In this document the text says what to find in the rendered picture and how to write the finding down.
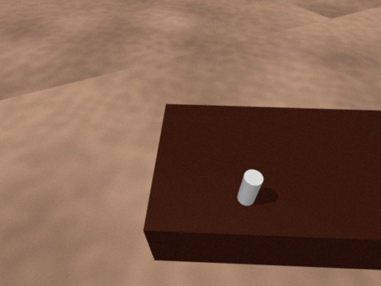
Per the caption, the can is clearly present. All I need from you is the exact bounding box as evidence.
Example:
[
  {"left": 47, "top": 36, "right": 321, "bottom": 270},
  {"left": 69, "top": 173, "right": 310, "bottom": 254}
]
[{"left": 237, "top": 169, "right": 264, "bottom": 206}]

